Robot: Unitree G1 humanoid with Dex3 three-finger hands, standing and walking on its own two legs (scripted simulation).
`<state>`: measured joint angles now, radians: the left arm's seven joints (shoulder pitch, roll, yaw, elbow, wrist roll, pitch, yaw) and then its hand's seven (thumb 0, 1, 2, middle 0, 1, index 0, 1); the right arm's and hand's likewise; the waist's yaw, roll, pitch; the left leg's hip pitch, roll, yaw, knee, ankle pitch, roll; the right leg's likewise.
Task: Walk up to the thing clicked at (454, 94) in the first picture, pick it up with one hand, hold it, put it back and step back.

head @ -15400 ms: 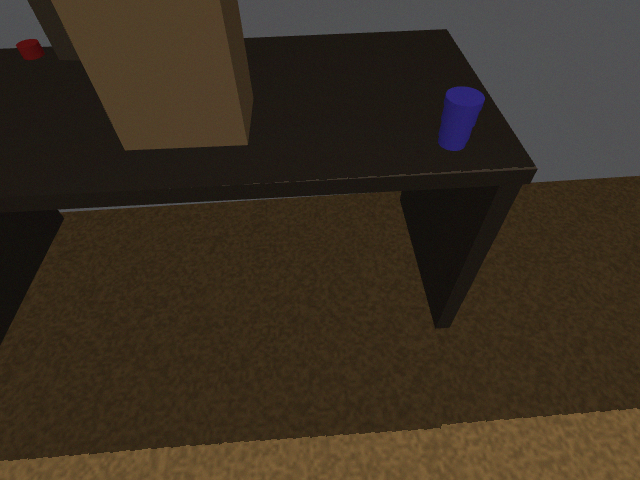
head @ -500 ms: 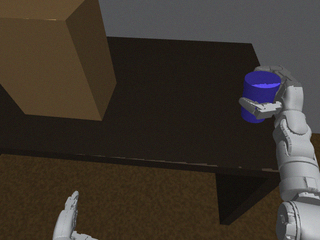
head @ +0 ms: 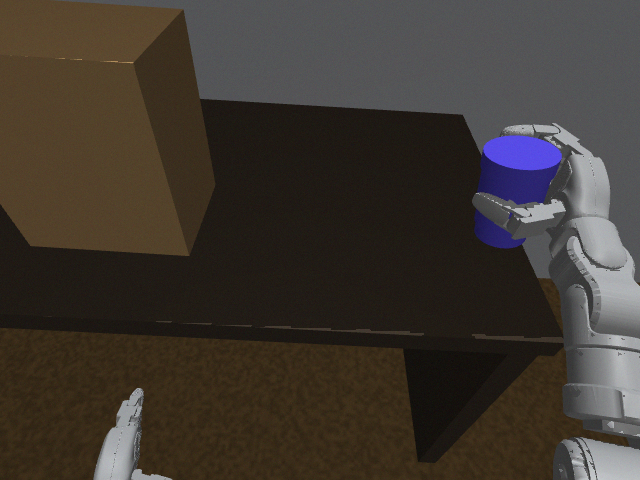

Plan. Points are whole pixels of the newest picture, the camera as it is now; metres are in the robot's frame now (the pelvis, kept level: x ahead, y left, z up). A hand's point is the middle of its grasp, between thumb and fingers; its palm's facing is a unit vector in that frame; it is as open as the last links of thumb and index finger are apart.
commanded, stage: lift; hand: right
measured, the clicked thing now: (509, 195) +0.38 -0.18 +0.20
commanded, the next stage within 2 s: hold in 0.64 s
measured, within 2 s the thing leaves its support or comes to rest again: neither
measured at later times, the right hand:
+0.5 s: hand (531, 170) +0.37 -0.18 +0.24, palm faces +0.17 +0.99 -0.02, open 10.8 cm
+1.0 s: hand (545, 163) +0.35 -0.18 +0.27, palm faces +0.15 +0.99 -0.03, open 10.8 cm
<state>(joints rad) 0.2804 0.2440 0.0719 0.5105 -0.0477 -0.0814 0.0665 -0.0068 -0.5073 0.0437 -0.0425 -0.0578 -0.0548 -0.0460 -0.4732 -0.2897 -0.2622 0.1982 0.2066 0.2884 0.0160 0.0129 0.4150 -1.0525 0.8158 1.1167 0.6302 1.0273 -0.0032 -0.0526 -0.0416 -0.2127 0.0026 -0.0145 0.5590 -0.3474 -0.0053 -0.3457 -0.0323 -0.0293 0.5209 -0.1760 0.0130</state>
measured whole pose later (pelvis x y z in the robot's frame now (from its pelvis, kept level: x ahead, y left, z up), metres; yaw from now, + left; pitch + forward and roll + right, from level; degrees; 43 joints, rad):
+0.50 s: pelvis +0.01 +0.00 +0.00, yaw -1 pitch -1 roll +0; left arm 0.26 0.24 0.06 0.56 -0.05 -0.12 0.05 -0.01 -0.52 0.05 -0.04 -0.05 -0.05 -0.04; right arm -0.47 -0.30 -0.29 0.01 0.22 0.52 0.02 0.02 0.43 -1.07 0.82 1.12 0.63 1.04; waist -0.02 -0.06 -0.05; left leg -0.16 0.01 0.00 0.53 -0.35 0.00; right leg -0.30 -0.03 -0.02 0.49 -0.17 0.02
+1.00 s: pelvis +0.01 +0.00 +0.00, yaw -1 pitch -2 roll +0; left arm 0.23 0.27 0.08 0.62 -0.06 -0.15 0.04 -0.01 -0.52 0.05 -0.05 -0.05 -0.05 -0.05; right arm -0.46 -0.30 -0.30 -0.11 0.24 0.65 0.03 0.02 0.44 -1.08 0.82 1.12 0.63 1.04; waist -0.02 -0.07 -0.06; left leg -0.14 0.01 0.01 0.52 -0.34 0.00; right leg -0.29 -0.02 -0.01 0.49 -0.17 0.02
